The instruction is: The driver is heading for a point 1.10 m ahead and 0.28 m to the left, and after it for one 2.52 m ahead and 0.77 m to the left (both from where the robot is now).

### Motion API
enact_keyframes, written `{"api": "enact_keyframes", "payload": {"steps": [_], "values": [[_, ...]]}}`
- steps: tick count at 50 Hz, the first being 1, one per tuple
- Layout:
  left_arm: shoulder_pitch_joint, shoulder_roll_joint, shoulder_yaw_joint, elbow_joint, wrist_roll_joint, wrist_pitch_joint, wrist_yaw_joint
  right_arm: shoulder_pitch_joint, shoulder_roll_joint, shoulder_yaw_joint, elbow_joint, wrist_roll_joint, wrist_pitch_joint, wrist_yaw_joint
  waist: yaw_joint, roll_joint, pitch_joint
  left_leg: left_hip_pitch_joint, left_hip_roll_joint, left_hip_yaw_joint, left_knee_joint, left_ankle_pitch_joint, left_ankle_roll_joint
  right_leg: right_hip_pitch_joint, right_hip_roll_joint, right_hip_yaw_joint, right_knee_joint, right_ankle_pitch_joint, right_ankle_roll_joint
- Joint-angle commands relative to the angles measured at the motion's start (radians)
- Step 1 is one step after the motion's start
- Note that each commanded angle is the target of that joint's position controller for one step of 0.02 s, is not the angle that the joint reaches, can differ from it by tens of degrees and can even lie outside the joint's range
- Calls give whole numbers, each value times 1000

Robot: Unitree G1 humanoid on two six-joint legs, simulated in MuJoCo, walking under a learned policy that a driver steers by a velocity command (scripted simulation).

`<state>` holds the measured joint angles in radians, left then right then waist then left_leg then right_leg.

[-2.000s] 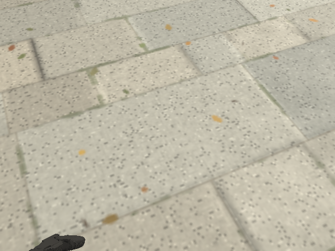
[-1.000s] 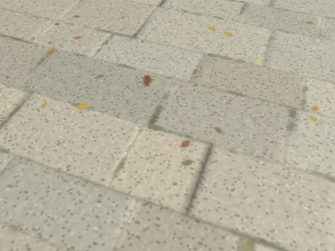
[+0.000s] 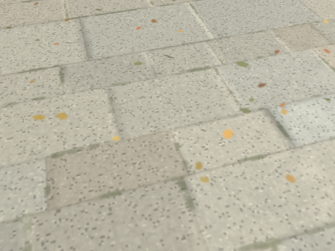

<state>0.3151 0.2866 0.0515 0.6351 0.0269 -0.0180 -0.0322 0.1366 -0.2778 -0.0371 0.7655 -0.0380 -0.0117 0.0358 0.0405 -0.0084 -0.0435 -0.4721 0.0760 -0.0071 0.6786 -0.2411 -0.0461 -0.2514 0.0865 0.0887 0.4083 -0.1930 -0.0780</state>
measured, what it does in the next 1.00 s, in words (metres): walks ahead, turning left: left foot, then right foot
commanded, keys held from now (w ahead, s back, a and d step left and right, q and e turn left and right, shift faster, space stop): w+q+shift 0.52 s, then w+shift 0.32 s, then w+e+shift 0.16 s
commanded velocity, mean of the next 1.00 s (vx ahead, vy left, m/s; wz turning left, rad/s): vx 0.94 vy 0.00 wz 0.38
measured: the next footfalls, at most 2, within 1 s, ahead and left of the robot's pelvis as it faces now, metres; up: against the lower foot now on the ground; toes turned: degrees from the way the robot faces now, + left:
left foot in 0.10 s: +0.12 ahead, +0.13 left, +0.00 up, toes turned +2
right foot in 0.54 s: +0.53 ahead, +0.01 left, +0.00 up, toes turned +23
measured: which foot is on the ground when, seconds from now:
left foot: up 0.00-0.08, down 0.10-0.52, up 0.54-0.92, down 0.94-1.00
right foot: down 0.00-0.10, up 0.12-0.52, down 0.54-0.96, up 0.98-1.00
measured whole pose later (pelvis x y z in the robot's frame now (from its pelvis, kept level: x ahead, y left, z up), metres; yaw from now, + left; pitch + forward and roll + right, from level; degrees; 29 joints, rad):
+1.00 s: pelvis +0.70 +0.26 -0.04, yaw +25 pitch +2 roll -1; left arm 0.54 0.26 0.02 0.94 0.00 -0.07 -0.01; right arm -0.03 -0.27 0.00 0.65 -0.07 -0.07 0.03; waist 0.10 0.01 0.04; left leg -0.56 0.00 0.07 0.70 -0.17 0.07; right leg -0.04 -0.03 0.02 0.93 -0.40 -0.06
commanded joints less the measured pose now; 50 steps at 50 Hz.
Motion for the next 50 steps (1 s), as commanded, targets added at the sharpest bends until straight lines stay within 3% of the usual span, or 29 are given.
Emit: {"api": "enact_keyframes", "payload": {"steps": [1, 4, 5, 6, 7, 8, 10, 13, 17, 21, 23, 25, 26, 27, 28, 29, 31, 33, 35, 38, 40, 42, 44, 45, 46, 47, 48, 49, 50], "values": [[-29, 180, 51, -57, -1, -11, -16, -48, -94, -17, -82, 15, -11, 9, -5, -133, 23, 98, -27, 65, -68, 12, 15, -80, -238, 234, -224, -416, -124], [-103, 153, 38, -60, 2, -20, -2, 112, -100, -19, -39, 11, -27, 7, -89, -57, 38, 268, -46, 98, -146, -37, 81, -145, -237, 158, -113, -457, -93], [-147, 107, 24, -69, 18, -24, 7, 265, -121, -26, 14, 6, -38, 3, -152, 49, 54, 373, -25, 20, -208, -154, 107, -224, -184, 66, 91, -406, -70], [-219, 40, -1, -118, 16, -38, 12, 394, -210, -46, 39, -4, -49, -1, -203, 287, 76, 450, 155, -370, -420, -452, 179, -404, -75, -106, 456, -248, -13], [-192, 32, -8, -168, 18, -51, 12, 344, -277, -68, 13, 8, -42, 9, -140, 347, 129, 520, 257, -850, -608, -668, 270, -678, 9, -80, 598, -289, 14], [-166, 76, -2, -137, 30, -56, 11, 260, -233, -66, -18, 10, -40, 10, -94, 166, 140, 537, 275, -824, -574, -648, 295, -724, -70, -15, 690, -178, 24], [-180, 114, 7, -107, 40, -62, 4, 276, -178, -58, -13, 20, -51, 5, -92, 48, 75, 503, 170, -588, -512, -409, 265, -612, -118, -19, 653, -73, 56], [-230, 81, -8, -112, 40, -39, -11, 343, -120, -45, 34, 34, -64, -13, -100, 114, 93, 445, 74, -454, -553, -204, 260, -524, -124, -51, 557, -15, 102], [-367, 63, -27, -138, 22, -35, -14, 400, -136, -61, 56, 34, -61, -24, -133, 92, 109, 452, 37, -410, -538, 1, 280, -526, -99, -83, 409, 55, 132], [-517, 50, -43, -182, 9, -48, -16, 446, -141, -71, 80, 33, -58, -30, -180, 143, 116, 450, 29, -413, -487, 238, 283, -431, -59, -112, 224, 87, 132], [-499, 62, -41, -185, 3, -56, -9, 425, -152, -76, 82, 37, -56, -35, -152, 156, 98, 425, 50, -424, -448, 398, 263, -292, -45, -104, 154, 100, 113], [-278, 120, -15, -117, 2, -63, 17, 344, -195, -86, 63, 45, -64, -31, -33, 127, -18, 311, 14, -363, -249, 712, 206, 93, -10, -111, 112, 50, 70], [-69, 169, 9, -60, 6, -65, 39, 291, -221, -94, 45, 49, -74, -22, 80, 86, -128, 193, -37, -327, -15, 704, 177, 365, -60, -74, 127, 28, 43], [161, 242, 40, -26, 27, -65, 65, 271, -161, -78, 22, 44, -92, -19, 178, -8, -283, 58, -97, -257, 290, 421, 174, 603, -263, 108, 118, -305, 11], [178, 309, 50, -9, 63, -62, 67, 346, -9, -41, -14, 70, -93, -22, 97, -267, -367, -186, -194, -176, 570, -274, 161, 725, -524, 621, -73, -723, -55], [79, 256, 50, -7, 43, -55, 63, 341, -62, -36, -6, 56, -79, -25, 51, -266, -266, -286, -132, -150, 670, -167, 173, 595, -517, 817, -172, -792, -100], [-13, 101, 19, 12, 30, -57, 48, 207, -85, -38, -3, 9, -62, -9, 25, -41, -15, -289, -52, -107, 620, -36, 163, 338, -413, 489, -165, -500, -104], [14, 68, 7, 66, 32, -73, 43, 150, -49, -27, -23, -7, -50, 11, -10, -63, 69, -258, -27, -123, 553, -44, 145, 204, -340, 311, -198, -282, -95], [52, 47, 1, 115, 12, -95, 32, 91, -28, -14, -59, -8, -35, 20, -33, -97, 109, -293, -17, -137, 484, -60, 132, 179, -332, 238, -240, -173, -96], [71, 75, 6, 148, -3, -110, 27, -61, -45, 0, -137, -15, -34, 36, -45, -78, 163, -362, -17, -112, 341, 41, 116, 160, -321, 90, -307, 29, -91], [50, 96, 8, 155, -9, -114, 23, -149, -49, 17, -177, -9, -41, 56, -52, -59, 182, -193, -26, -10, 119, 181, 118, 46, -269, -57, -380, 141, -65], [90, 141, 12, 178, -21, -119, 15, -185, -31, 31, -190, 1, -45, 68, -46, -65, 187, 12, -46, 69, 32, 270, 144, -23, -289, -97, -442, 323, -70], [128, 180, 15, 213, -25, -114, 13, -180, -69, 23, -180, -9, -45, 50, -69, -35, 158, 83, -82, 101, -22, 242, 168, 110, -294, -116, -349, 722, -65], [141, 221, 23, 223, -21, -108, 19, -124, -96, 13, -164, -15, -44, 34, -101, -61, 92, 173, -121, 111, -26, 161, 175, 168, -301, -122, -225, 942, -57], [135, 252, 28, 230, -15, -95, 29, 55, -136, -6, -116, -21, -43, 15, -195, -79, -14, 377, -149, 88, -37, 95, 184, 158, -306, -124, 8, 1052, -45], [120, 256, 25, 228, -16, -87, 35, 251, -188, -31, -56, -29, -43, -5, -298, -67, -111, 634, -106, 36, -76, 72, 186, 26, -262, -129, 299, 910, -29], [151, 136, 0, 204, -2, -84, 30, 374, -289, -58, -31, -46, -46, -30, -285, 95, -236, 847, 147, -234, -95, -264, 180, -177, -161, -119, 705, 243, -29], [258, 41, -19, 159, -52, -84, 29, 339, -333, -66, -61, -49, -50, -32, -174, 308, -411, 931, 396, -744, -310, -515, 217, -376, -60, -19, 1020, -256, -24], [133, 146, 6, 156, -45, -76, 35, 266, -262, -61, -62, -28, -47, -31, -188, 145, -279, 796, 344, -711, -396, -502, 203, -461, -104, 10, 1053, -147, -34]]}}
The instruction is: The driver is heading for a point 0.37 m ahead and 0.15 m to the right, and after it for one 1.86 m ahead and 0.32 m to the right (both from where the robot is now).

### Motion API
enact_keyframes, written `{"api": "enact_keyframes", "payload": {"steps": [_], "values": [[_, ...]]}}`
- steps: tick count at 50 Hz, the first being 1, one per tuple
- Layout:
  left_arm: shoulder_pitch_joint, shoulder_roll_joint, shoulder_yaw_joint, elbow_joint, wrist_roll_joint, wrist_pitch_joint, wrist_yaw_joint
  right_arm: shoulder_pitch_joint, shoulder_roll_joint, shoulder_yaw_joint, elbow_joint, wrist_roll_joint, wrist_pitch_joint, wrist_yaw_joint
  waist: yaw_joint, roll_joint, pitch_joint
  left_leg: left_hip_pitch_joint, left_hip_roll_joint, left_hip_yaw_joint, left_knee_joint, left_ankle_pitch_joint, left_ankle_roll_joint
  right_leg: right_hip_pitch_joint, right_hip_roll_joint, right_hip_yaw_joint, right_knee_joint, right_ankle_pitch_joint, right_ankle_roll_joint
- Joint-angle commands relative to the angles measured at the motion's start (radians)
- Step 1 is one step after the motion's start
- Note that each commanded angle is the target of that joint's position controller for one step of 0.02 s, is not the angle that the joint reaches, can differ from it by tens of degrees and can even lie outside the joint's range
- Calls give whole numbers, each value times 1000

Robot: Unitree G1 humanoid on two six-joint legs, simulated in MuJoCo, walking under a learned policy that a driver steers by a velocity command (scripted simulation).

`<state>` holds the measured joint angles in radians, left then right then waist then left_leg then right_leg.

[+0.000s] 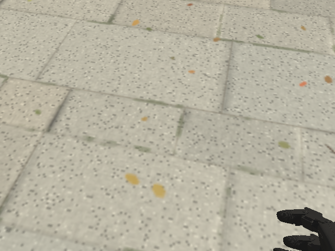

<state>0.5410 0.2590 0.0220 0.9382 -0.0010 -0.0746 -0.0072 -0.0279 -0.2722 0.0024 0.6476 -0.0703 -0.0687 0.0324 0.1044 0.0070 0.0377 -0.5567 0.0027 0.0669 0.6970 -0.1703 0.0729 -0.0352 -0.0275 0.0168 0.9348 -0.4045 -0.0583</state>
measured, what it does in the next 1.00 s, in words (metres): walks ahead: right foot, then left foot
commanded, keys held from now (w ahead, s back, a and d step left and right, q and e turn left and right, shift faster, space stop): w+e+shift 0.38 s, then w+shift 0.18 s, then w+q+shift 0.16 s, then q+shift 0.28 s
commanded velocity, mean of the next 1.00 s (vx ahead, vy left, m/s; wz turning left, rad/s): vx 0.88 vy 0.00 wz -0.21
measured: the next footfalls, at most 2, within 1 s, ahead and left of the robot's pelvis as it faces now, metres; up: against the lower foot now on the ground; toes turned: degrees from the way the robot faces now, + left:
right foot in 0.40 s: +0.56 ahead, -0.11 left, +0.00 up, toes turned -23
left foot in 0.84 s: +1.04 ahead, -0.20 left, +0.00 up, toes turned -16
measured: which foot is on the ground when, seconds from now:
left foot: down 0.00-0.40, up 0.42-0.82, down 0.84-1.00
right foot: up 0.00-0.38, down 0.40-0.86, up 0.88-1.00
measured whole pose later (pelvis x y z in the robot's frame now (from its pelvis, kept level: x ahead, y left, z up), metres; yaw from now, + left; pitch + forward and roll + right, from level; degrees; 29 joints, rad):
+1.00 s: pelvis +0.91 -0.19 +0.02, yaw -11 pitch +0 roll +1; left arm 0.13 0.26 0.00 0.71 0.01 -0.11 0.00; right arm 0.29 -0.31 -0.05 0.78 0.00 -0.06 0.02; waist -0.04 0.02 0.09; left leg -0.35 -0.20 0.01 0.44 -0.08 0.17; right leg -0.48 0.03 0.16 1.40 -0.43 0.05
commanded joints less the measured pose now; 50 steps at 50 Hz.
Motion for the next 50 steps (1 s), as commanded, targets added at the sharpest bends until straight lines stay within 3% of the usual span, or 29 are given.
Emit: {"api": "enact_keyframes", "payload": {"steps": [1, 2, 4, 7, 10, 13, 15, 17, 18, 19, 20, 21, 22, 23, 24, 26, 27, 29, 33, 36, 39, 41, 42, 43, 44, 45, 46, 47, 50], "values": [[-146, 160, 35, -154, -11, -16, 3, 356, -195, -81, 67, 13, 2, -29, -206, 77, -184, 725, 378, -605, -411, -423, 83, -702, -34, 68, 464, 147, -50], [-153, 126, 26, -140, -4, -8, -5, 323, -155, -75, 83, 14, -8, -25, -168, 42, -94, 595, 337, -484, -439, -256, 76, -667, -70, 61, 410, 169, -43], [-108, 81, 23, -113, 19, 29, -23, 306, -113, -64, 105, 29, -26, -27, -100, 82, -48, 445, 291, -309, -495, -161, 54, -584, -102, 58, 365, 169, -26], [-226, 46, 24, -150, 23, 66, -41, 323, -78, -60, 146, 59, -56, -19, -79, 55, 44, 416, 255, -113, -575, -5, 20, -680, -130, 36, 317, 233, -16], [-379, 27, 12, -211, 16, 64, -58, 325, -44, -52, 171, 52, -70, -17, -75, 74, 98, 389, 169, 98, -601, 240, -7, -695, -106, -39, 149, 415, -26], [-482, 36, 2, -253, 15, 56, -81, 357, -88, -57, 189, 55, -73, -35, -76, 14, 112, 445, 161, 207, -626, 479, -36, -605, -56, -143, -105, 529, -69], [-490, 54, 3, -254, 15, 54, -85, 384, -139, -64, 194, 57, -67, -51, -61, 24, 78, 544, 179, 235, -555, 862, -56, -508, 19, -213, -194, 552, -100], [-353, 110, 19, -216, 9, 59, -74, 374, -208, -81, 179, 49, -38, -71, 22, 90, -24, 643, 209, 229, -343, 1240, -70, -357, 95, -241, -198, 438, -125], [-200, 152, 37, -178, 8, 62, -65, 334, -240, -92, 163, 41, -17, -77, 107, 112, -101, 627, 230, 215, -145, 1324, -63, -200, 121, -222, -184, 362, -146], [4, 201, 65, -118, 10, 65, -49, 284, -253, -98, 142, 33, 3, -77, 199, 101, -183, 545, 242, 182, 137, 1258, -43, 5, 129, -167, -200, 262, -182], [93, 234, 92, -81, 9, 67, -24, 276, -222, -95, 153, 27, 11, -61, 215, 9, -183, 385, 146, 180, 518, 722, -38, 163, 101, -60, -288, 196, -224], [-12, 291, 104, -80, 4, 75, -10, 281, -46, -47, 114, 10, -6, -44, 74, -259, -75, 32, -33, 126, 905, -298, -53, 215, -28, 173, -260, 344, -247], [-84, 364, 115, -138, 29, 79, -9, 382, -48, -33, 7, 44, -31, -37, -27, -292, -299, -236, -59, -98, 1029, -331, -64, 440, -213, 695, -513, 110, -437], [-112, 287, 109, -157, 30, 76, 0, 308, -112, -32, 23, 34, -53, -39, 4, -75, -212, -313, 2, -139, 955, -231, -52, 356, -253, 796, -710, -109, -396], [-145, 224, 93, -140, 30, 67, 8, 288, -138, -36, 37, 42, -58, -37, -47, 49, -63, -274, 55, -133, 842, -144, -49, 168, -238, 704, -740, -111, -339], [-197, 174, 71, -133, 26, 31, 16, 276, -106, -24, 49, 15, -29, -34, -125, 115, 17, -125, 121, -134, 703, -118, -66, -101, -157, 513, -732, 69, -280], [-198, 143, 58, -120, 18, 12, 18, 281, -86, -17, 56, 10, -5, -25, -147, 111, 36, -65, 146, -133, 643, -114, -81, -203, -116, 435, -758, 104, -262], [-179, 152, 57, -103, 10, -22, 11, 231, -64, -9, 41, 15, 20, -8, -146, 81, 72, -66, 178, -97, 492, -83, -95, -261, -68, 304, -806, 206, -238], [-91, 131, 52, -76, 1, -54, -13, 33, -30, 7, -5, 53, 14, 12, -47, 32, 100, -70, 140, 24, 114, 240, -31, -150, 19, 42, -848, 672, -97], [-23, 134, 43, -39, 8, -65, -5, -37, -19, 9, -11, 72, 3, 21, -6, -12, 82, -19, 53, 84, -73, 380, 28, 14, -29, -47, -912, 938, -37], [-63, 171, 42, -43, 24, -54, 34, 74, -58, -4, 45, 47, -11, 21, -79, -85, -6, 77, -75, 130, -146, 385, 50, 195, -67, -126, -715, 1455, 28], [-148, 200, 51, -72, 37, -34, 61, 380, -132, -37, 154, 38, -12, 14, -227, -116, -144, 378, -152, 113, -152, 356, 55, 142, -76, -150, -323, 1535, 79], [-247, 223, 59, -101, 26, -27, 67, 585, -170, -58, 213, 32, -10, 3, -342, -118, -188, 563, -102, 37, -215, 415, 95, 13, -61, -158, -1, 1413, 95], [-339, 159, 35, -149, 59, -18, 53, 635, -217, -77, 208, 119, -12, -4, -366, 99, -230, 797, 58, -154, -162, 581, 105, -254, 98, -91, 458, 376, 152], [-164, 36, 4, -203, 32, -37, 33, 532, -268, -75, 154, 45, -39, -2, -185, 313, -418, 1130, 274, -622, -89, 918, 333, -656, 192, 115, 819, -248, 210], [-165, 129, 6, -224, -9, -58, 16, 442, -268, -101, 100, 25, -34, -6, -214, 103, -544, 1120, 337, -777, -244, 646, 397, -696, 147, 232, 807, -137, 173], [-260, 174, 14, -263, -23, -64, 13, 361, -222, -102, 52, 57, -26, -14, -189, -36, -382, 939, 281, -720, -318, 386, 363, -708, 94, 215, 699, -90, 132], [-304, 166, 16, -275, -9, -62, 10, 269, -177, -89, 37, 85, -19, -12, -109, -180, -198, 672, 221, -650, -399, 312, 320, -676, 64, 156, 600, -47, 100], [-300, 155, 21, -307, 26, -25, 14, 226, -156, -83, 2, 84, -10, -16, -38, -119, -25, 252, 90, -460, -445, 562, 280, -528, 22, 119, 338, -26, 121]]}}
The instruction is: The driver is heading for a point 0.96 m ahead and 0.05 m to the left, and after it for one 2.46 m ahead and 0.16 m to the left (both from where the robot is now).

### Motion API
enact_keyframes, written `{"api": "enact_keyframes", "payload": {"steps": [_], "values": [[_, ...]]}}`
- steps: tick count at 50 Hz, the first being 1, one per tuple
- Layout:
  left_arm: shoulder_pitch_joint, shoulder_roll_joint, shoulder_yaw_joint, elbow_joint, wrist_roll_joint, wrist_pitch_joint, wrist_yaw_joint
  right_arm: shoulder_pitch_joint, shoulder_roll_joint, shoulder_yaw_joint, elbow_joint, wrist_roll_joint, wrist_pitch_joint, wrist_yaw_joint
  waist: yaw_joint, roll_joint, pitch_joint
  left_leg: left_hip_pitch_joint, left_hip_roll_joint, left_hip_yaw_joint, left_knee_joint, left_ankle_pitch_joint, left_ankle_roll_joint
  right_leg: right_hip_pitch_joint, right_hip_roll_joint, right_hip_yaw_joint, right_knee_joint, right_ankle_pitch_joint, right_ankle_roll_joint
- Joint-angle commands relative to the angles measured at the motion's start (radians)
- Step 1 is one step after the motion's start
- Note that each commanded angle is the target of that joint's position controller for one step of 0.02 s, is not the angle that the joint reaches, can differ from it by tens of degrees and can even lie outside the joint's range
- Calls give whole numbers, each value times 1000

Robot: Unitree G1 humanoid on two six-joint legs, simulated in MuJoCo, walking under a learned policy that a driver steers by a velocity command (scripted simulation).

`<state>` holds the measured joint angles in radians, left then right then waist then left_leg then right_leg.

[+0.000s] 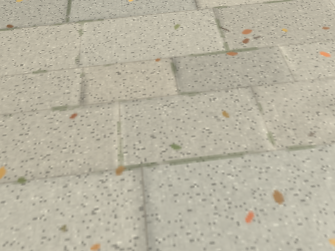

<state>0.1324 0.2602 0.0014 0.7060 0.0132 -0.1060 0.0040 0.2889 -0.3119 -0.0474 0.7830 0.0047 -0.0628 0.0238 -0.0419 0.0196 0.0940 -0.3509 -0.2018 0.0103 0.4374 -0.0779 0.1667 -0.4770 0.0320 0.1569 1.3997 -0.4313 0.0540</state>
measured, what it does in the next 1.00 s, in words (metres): walks ahead, turning left: right foot, then left foot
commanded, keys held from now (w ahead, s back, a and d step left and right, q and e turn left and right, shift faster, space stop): q+shift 0.18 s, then shift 0.66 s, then e+shift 0.08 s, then w+e+shift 0.08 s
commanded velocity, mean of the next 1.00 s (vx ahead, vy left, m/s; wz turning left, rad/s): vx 0.09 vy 0.00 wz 0.31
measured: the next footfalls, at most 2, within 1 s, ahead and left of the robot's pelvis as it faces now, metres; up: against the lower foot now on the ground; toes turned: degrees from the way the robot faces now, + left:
right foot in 0.26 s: +0.36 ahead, -0.11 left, +0.00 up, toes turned +26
left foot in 0.62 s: +0.19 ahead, +0.08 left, +0.00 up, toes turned +16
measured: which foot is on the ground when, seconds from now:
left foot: down 0.00-0.26, up 0.28-0.60, down 0.62-1.00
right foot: up 0.00-0.24, down 0.26-0.92, up 0.94-1.00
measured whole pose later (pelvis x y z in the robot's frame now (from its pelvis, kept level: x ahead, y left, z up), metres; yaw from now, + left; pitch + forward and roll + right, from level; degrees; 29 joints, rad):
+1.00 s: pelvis +0.23 -0.02 +0.01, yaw +16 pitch +0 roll +1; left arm 0.25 0.28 0.06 0.75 -0.02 0.01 0.01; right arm 0.26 -0.24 -0.04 0.75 0.00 -0.01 -0.04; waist 0.00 -0.01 -0.01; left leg -0.17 -0.03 0.02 0.53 -0.37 0.04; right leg -0.44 0.01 0.05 0.79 -0.38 0.00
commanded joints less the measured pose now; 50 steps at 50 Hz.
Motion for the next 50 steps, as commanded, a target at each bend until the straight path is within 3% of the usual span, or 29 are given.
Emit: {"api": "enact_keyframes", "payload": {"steps": [1, 4, 7, 9, 11, 12, 13, 14, 15, 16, 17, 18, 20, 22, 27, 30, 31, 32, 33, 34, 35, 37, 42, 44, 46, 47, 48, 49, 50], "values": [[98, 127, 35, -88, 17, 11, 12, -98, -124, -37, -136, 11, -11, -13, 116, -107, -78, -41, 239, -340, -165, 536, 161, -32, -33, -47, -268, 26, 24], [15, 87, 22, -122, 7, 29, 36, -51, -176, -64, -129, 23, 33, -47, 76, -16, -203, -31, 163, -287, -65, 661, 69, 62, 47, -84, -576, 221, 58], [-96, 99, 27, -164, -13, 41, 37, -20, -166, -73, -131, 48, 80, -77, 29, 58, -264, 39, 133, -344, -1, 437, -44, 83, 93, -55, -768, 378, 57], [-142, 118, 36, -179, -15, 37, 28, -27, -142, -74, -152, 37, 96, -88, 17, 105, -238, 83, 134, -419, 29, 260, -72, 83, 92, -14, -870, 412, 47], [-91, 139, 51, -149, -9, 22, 17, -60, -98, -66, -179, 16, 99, -93, 38, 139, -239, 151, 153, -448, 118, 156, -74, 115, 44, 12, -962, 489, 21], [-26, 133, 54, -122, 0, 13, 15, -79, -70, -55, -192, 13, 99, -89, 64, 117, -267, 159, 135, -421, 226, 83, -89, 213, -4, 11, -1047, 611, -11], [3, 147, 56, -120, 20, 12, 22, -40, -9, -32, -201, -1, 99, -82, 44, -28, -337, 43, 70, -332, 450, -258, -124, 422, -171, 152, -1014, 831, -102], [20, 156, 53, -136, 54, 26, 26, 75, 0, -23, -204, -1, 91, -76, -4, -242, -360, -172, -40, -251, 647, -677, -180, 599, -377, 423, -977, 1201, -292], [21, 184, 70, -126, 29, 37, 27, 187, -90, -36, -184, 5, 85, -55, -47, -319, -435, -258, 55, -239, 837, -634, -214, 611, -534, 673, -996, 951, -420], [-25, 120, 61, -160, 11, 42, 31, 106, -173, -56, -144, 9, 97, -54, 11, -157, -363, -260, 94, -224, 914, -550, -238, 536, -428, 552, -993, 778, -388], [-25, 93, 48, -161, 11, 56, 30, 2, -184, -60, -151, 8, 114, -62, 39, -62, -301, -267, 97, -203, 940, -475, -249, 450, -343, 402, -988, 675, -327], [-29, 98, 42, -159, 6, 66, 26, -39, -162, -54, -163, 4, 126, -71, 41, -33, -258, -247, 99, -194, 927, -441, -255, 366, -291, 339, -1006, 616, -292], [-35, 123, 47, -135, 8, 83, 22, -60, -99, -32, -178, 2, 124, -66, 19, -65, -193, -172, 110, -137, 783, -392, -254, 245, -201, 221, -1048, 567, -250], [-24, 121, 51, -118, 6, 95, 20, -50, -51, -15, -173, 4, 115, -63, 16, -132, -216, -103, 118, -75, 616, -396, -257, 252, -164, 164, -1064, 579, -246], [36, 151, 70, -81, -5, 110, 22, -91, -58, -10, -158, 3, 108, -50, 61, -215, -225, 31, 172, -63, 291, -318, -221, 273, -201, 195, -1087, 369, -277], [63, 141, 66, -62, -16, 117, 26, -57, -46, -13, -128, -1, 100, -37, 35, -200, -190, 169, 157, -31, 34, -169, -158, 183, -177, 176, -1078, 187, -227], [105, 131, 63, -43, -17, 112, 27, -68, -60, -15, -134, -13, 98, -37, 39, -171, -182, 230, 182, -55, -3, -134, -128, 124, -157, 151, -1064, 117, -179], [117, 109, 57, -41, -5, 102, 23, -63, -95, -18, -147, -32, 96, -40, 46, -82, -181, 289, 295, -168, -30, -115, -82, 39, -117, 90, -981, 52, -120], [88, 64, 50, -68, -2, 89, 19, -74, -114, -23, -122, -51, 89, -35, 73, 160, -167, 143, 398, -286, -87, -185, -6, 65, -7, -78, -908, 49, -61], [46, 95, 58, -64, 10, 82, 20, -133, -47, -2, -145, -54, 78, -30, 56, 143, -120, 45, 416, -320, -148, -256, 14, 133, -24, -76, -882, 89, -27], [39, 87, 61, -54, 10, 80, 18, -161, -15, 8, -140, -51, 66, -31, 70, 124, -102, 16, 379, -286, -136, -316, -21, 187, -34, -70, -898, 166, -19], [52, 76, 61, -34, 20, 84, 21, -123, -38, 1, -114, -31, 48, -33, 61, 104, -84, -5, 324, -239, -117, -352, -71, 242, -36, -60, -929, 267, -11], [74, 80, 66, 0, 5, 82, 20, -63, -20, 9, -83, -23, 36, -38, 63, 33, -44, -24, 273, -193, -97, -333, -101, 272, -50, -37, -944, 284, -44], [49, 108, 74, -7, -8, 84, 19, -49, -72, -13, -83, -14, 38, -50, 43, 23, -42, 62, 273, -168, -68, -236, -93, 176, -32, -38, -902, 313, -51], [29, 131, 84, -30, -27, 89, 15, -17, -127, -41, -81, -8, 54, -68, 22, 53, -51, 146, 346, -198, -52, -61, -43, 58, -9, -62, -812, 300, -51], [32, 112, 81, -37, -33, 95, 12, 11, -126, -47, -81, -9, 60, -76, 2, 106, -99, 214, 417, -255, -100, -195, 5, -11, 8, -105, -730, 123, -47], [-21, 108, 78, -66, -42, 96, 4, 34, -136, -55, -88, -1, 58, -81, -38, 147, -89, 257, 532, -380, -182, -453, 71, -137, -28, -124, -575, -20, -52], [-74, 116, 82, -97, -49, 93, -3, 59, -141, -58, -87, -1, 45, -82, -57, 130, -35, 285, 618, -499, -255, -620, 114, -289, -89, -94, -436, -59, -66], [-69, 115, 87, -99, -56, 91, -7, 45, -127, -56, -87, 2, 26, -82, -37, 94, 13, 333, 635, -528, -280, -666, 118, -406, -120, -59, -359, -45, -74]]}}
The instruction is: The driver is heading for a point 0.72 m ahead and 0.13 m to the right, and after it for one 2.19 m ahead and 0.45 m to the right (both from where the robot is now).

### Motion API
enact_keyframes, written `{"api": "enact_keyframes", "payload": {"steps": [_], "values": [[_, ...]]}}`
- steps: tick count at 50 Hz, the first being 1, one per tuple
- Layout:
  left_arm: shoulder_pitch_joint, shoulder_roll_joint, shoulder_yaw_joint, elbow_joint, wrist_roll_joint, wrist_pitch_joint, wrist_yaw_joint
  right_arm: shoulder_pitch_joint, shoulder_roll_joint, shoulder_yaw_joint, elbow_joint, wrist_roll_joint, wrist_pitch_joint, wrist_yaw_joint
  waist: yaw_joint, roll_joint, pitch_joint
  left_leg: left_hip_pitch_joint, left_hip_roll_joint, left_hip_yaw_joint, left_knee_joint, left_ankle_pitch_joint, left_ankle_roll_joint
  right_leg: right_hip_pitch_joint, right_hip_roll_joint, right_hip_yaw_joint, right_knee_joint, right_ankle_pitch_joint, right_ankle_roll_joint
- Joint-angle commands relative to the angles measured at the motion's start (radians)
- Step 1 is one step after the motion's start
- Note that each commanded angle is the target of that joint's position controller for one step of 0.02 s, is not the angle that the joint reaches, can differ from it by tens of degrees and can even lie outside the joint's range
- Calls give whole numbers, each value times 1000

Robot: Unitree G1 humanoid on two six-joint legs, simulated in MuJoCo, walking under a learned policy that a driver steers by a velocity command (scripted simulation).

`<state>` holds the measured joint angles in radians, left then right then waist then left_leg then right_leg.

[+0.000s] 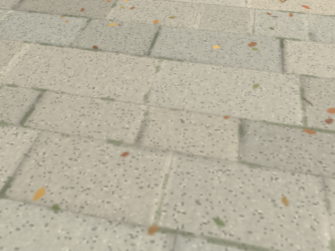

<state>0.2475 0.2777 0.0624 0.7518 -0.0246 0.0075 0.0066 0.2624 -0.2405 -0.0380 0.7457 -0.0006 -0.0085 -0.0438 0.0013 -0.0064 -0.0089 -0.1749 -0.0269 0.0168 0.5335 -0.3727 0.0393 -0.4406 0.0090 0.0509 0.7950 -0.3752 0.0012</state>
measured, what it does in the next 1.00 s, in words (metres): walks ahead: right foot, then left foot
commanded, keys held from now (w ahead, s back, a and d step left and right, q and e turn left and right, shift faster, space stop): w+e+shift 0.30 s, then w+shift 0.04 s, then w+q+shift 0.60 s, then w+shift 0.06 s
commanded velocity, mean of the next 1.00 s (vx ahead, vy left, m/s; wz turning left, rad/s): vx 0.83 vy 0.00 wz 0.03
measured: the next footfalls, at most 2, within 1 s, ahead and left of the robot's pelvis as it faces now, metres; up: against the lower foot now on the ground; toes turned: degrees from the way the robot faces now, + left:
right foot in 0.26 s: +0.23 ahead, -0.22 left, +0.00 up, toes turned -19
left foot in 0.76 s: +0.67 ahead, -0.27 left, +0.00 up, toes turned -6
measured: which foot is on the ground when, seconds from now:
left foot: down 0.00-0.26, up 0.28-0.74, down 0.76-1.00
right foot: up 0.00-0.24, down 0.26-0.74, up 0.76-1.00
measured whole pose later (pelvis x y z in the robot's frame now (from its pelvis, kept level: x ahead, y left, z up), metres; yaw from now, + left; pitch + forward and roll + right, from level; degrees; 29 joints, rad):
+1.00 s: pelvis +0.70 -0.29 +0.00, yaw +3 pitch +1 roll +1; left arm 0.03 0.22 -0.06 0.59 0.06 -0.07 -0.02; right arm 0.51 -0.30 -0.06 0.90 -0.01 -0.06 0.01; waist -0.06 0.00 0.00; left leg -0.08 -0.22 -0.10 0.37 -0.28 0.18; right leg -0.71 -0.14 0.12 0.98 -0.17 0.05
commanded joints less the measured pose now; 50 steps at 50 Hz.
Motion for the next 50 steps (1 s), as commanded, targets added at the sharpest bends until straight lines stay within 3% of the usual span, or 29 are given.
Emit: {"api": "enact_keyframes", "payload": {"steps": [1, 4, 7, 8, 10, 12, 13, 14, 15, 16, 17, 18, 19, 21, 23, 27, 32, 35, 37, 38, 39, 40, 41, 42, 43, 45, 46, 48, 50], "values": [[-169, 87, 24, -138, -21, -26, -13, 56, -183, -64, -49, 15, -47, -13, -69, 96, 136, 226, 447, -494, -387, -331, 223, -527, -115, 71, 262, -68, -24], [-167, 72, 13, -137, -10, -42, -31, 34, -171, -68, -46, 8, -69, 5, -73, 73, 98, 288, 366, -239, -403, -63, 143, -499, -145, 20, 209, 71, -10], [-200, 48, -5, -164, -13, -43, -58, 9, -207, -82, -49, 7, -76, 27, -76, 93, 88, 192, 302, -23, -402, 64, 100, -338, -152, -55, 89, 158, -5], [-254, 72, 1, -191, 86, -5, -98, 61, -208, -77, -17, -62, -74, 39, -88, 87, 85, 139, 286, 58, -419, 15, 78, -237, -112, -139, 15, 112, -28], [-256, 81, 6, -200, 70, 13, -119, 69, -229, -82, -11, -54, -74, 42, -87, 138, 99, 79, 288, 117, -398, 38, 55, -106, -75, -208, -36, 105, -71], [-95, 112, 24, -157, 55, 8, -101, 43, -264, -85, -10, -41, -67, 43, 17, 126, 31, 55, 297, 186, -153, 485, 45, 99, 22, -260, -58, 45, -119], [115, 142, 46, -89, 54, 0, -81, 26, -262, -80, -14, -35, -58, 47, 133, 55, -88, -3, 257, 251, 160, 741, 30, 344, 94, -271, -92, 26, -153], [361, 224, 76, -20, 56, -5, -60, 11, -216, -62, -37, -51, -58, 51, 243, -90, -202, -243, 215, 252, 558, 543, -2, 639, 32, -98, -152, -125, -178], [305, 373, 94, -41, 44, -6, -45, -21, -53, -20, -139, -53, -70, 73, 150, -402, -221, -621, 41, 122, 845, -198, -56, 724, -238, 571, -489, -614, -283], [228, 331, 85, -84, 37, -4, -43, -149, -126, -24, -175, -65, -82, 73, 177, -206, -168, -728, 49, -76, 928, -93, -42, 658, -292, 797, -644, -611, -291], [204, 291, 73, -69, 55, -5, -34, -161, -156, -28, -173, -53, -90, 76, 140, -109, -83, -776, 99, -67, 932, -1, -23, 611, -313, 702, -602, -484, -282], [178, 247, 62, -66, 59, -14, -27, -78, -154, -21, -127, -45, -95, 72, 83, -29, -49, -693, 156, -57, 837, 86, -10, 489, -291, 558, -570, -323, -254], [99, 203, 46, -77, 56, -27, -24, -21, -147, -18, -93, -50, -86, 72, 26, -9, -27, -591, 185, -52, 766, 121, -9, 364, -233, 434, -571, -231, -213], [48, 143, 19, -77, 51, -60, -25, 46, -143, -14, -51, -47, -46, 82, -23, -62, -1, -495, 206, -50, 717, 174, -17, 234, -181, 304, -624, -161, -188], [82, 144, 18, -46, 46, -87, -33, 4, -133, -14, -47, -25, -16, 90, -18, -35, 83, -572, 202, -44, 666, 261, -17, 228, -174, 208, -699, -69, -167], [178, 130, 11, 2, 46, -112, -36, -143, -107, -11, -69, 5, -23, 96, 44, -17, 169, -664, 90, -74, 461, 396, 11, 311, -130, -34, -752, 265, -76], [189, 87, -21, 51, 40, -139, -10, -205, -68, 13, -73, -10, -40, 121, 25, -15, 137, -506, 22, 123, 203, 538, 77, 431, -116, -225, -768, 899, -2], [171, 165, -3, 59, 57, -128, 32, -96, -118, 5, -35, -6, -28, 112, -52, -108, 13, -314, -83, 206, 154, 458, 104, 600, -162, -258, -559, 1568, 36], [97, 220, 18, 39, 83, -88, 57, 209, -206, -30, 51, -6, -17, 98, -216, -126, -119, -48, -138, 189, 151, 313, 147, 602, -193, -251, -126, 1758, 46], [4, 253, 31, 15, 85, -73, 60, 439, -254, -58, 111, -4, -17, 85, -346, -103, -155, 160, -84, 71, 70, 245, 220, 445, -171, -246, 274, 1609, 34], [-79, 142, 2, -3, 83, -83, 34, 466, -260, -69, 147, 9, -12, 67, -322, 75, -88, 315, -14, -44, 94, 180, 255, 111, -4, -224, 686, 542, -2], [-13, -18, -42, -97, 61, -101, 13, 313, -306, -75, 115, -17, -7, 62, -117, 299, -104, 506, 169, -554, 60, 174, 444, -375, 123, -71, 1009, -156, 49], [-36, 35, -57, -149, 61, -131, 4, 251, -283, -77, 71, -12, -6, 57, -127, 168, -170, 514, 268, -857, -209, -91, 493, -494, 76, 95, 955, -81, 28], [-69, 96, -55, -145, 71, -152, -9, 228, -224, -71, 66, -15, -9, 48, -98, -11, -72, 358, 269, -838, -319, -241, 435, -461, 6, 118, 812, 18, -1], [-73, 106, -53, -134, 81, -153, -12, 180, -188, -61, 70, -19, -13, 49, -35, -113, 19, 170, 225, -739, -353, -191, 370, -381, -34, 85, 693, 59, -13], [-63, 95, -66, -139, 111, -104, -13, 140, -179, -48, 63, -17, -44, 42, 39, -118, 112, -81, 140, -598, -372, -74, 338, -282, -86, 66, 554, 34, 24], [-80, 86, -73, -151, 113, -81, -14, 125, -183, -45, 59, -12, -59, 45, 54, -108, 145, -198, 97, -523, -393, -41, 326, -227, -108, 37, 452, 33, 41], [-185, 75, -85, -199, 97, -72, -26, 115, -211, -55, 50, -7, -79, 47, 30, -65, 175, -321, 36, -409, -435, 109, 309, -134, -127, -29, 213, 177, 63], [-273, 29, -103, -221, 70, -77, -40, 144, -194, -56, 65, 9, -89, 54, -29, -12, 163, -328, -12, -313, -442, 262, 245, -7, -119, -71, -35, 413, 51]]}}
Keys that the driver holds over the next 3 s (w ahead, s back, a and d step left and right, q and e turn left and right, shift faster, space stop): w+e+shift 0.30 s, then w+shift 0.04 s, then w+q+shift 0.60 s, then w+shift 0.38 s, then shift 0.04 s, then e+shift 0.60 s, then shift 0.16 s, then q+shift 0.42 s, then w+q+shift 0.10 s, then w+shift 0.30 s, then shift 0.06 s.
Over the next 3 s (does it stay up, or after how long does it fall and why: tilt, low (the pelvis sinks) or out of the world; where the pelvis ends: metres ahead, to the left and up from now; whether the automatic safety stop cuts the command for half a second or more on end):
stays up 1.60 -0.37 0.00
